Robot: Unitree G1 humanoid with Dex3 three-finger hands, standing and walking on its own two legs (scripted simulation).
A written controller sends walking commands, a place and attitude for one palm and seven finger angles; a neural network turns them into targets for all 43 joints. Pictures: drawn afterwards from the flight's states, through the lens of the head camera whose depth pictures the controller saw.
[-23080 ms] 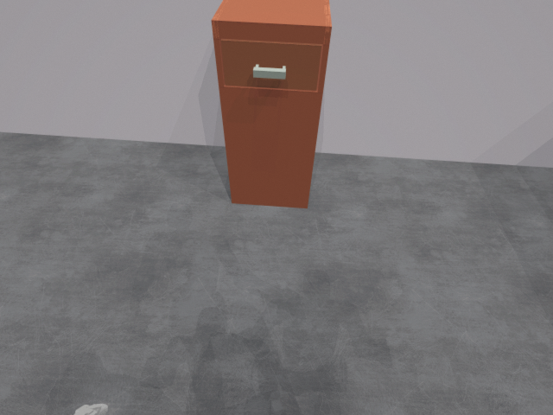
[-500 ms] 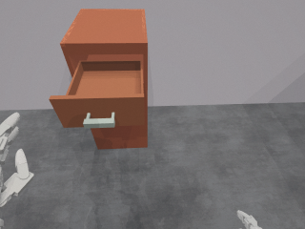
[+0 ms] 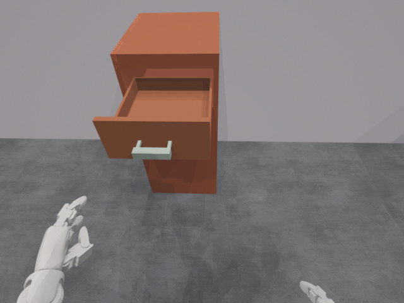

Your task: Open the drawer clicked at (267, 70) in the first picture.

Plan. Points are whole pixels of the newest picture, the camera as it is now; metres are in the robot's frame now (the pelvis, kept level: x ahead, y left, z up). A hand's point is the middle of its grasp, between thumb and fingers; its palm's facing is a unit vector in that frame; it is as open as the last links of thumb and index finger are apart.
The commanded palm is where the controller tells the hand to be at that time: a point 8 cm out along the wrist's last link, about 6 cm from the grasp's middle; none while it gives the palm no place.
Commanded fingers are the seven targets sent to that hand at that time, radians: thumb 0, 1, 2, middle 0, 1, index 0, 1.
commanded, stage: let the arm hang, fingers relaxed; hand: left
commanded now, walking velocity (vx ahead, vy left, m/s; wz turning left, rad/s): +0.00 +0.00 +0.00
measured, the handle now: (153, 148) +0.54 +0.17 -0.03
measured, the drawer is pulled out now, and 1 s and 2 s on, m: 0.30 0.30 0.30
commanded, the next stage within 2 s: look to check the result in 0.98 s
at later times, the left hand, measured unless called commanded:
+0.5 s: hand out of the picture -0.03 +0.19 -0.15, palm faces +0.01 -0.98 -0.22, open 7.3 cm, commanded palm none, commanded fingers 0.00 0.90 0.90 -0.20 -0.30 -0.20 -0.30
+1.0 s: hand out of the picture +0.00 +0.18 -0.16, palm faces +0.00 -0.98 -0.18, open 7.3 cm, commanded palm none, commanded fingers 0.00 0.90 0.90 -0.20 -0.30 -0.20 -0.30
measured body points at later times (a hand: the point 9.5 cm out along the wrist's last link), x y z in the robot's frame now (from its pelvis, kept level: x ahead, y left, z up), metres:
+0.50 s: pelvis +0.00 +0.00 +0.02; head +0.02 +0.00 +0.47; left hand -0.03 +0.24 -0.13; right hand -0.03 -0.21 -0.14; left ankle +0.03 +0.13 -0.72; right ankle +0.01 -0.10 -0.72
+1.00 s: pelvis +0.00 +0.02 +0.02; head +0.01 +0.01 +0.47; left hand +0.00 +0.24 -0.14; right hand -0.04 -0.19 -0.14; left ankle +0.03 +0.13 -0.72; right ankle +0.01 -0.10 -0.72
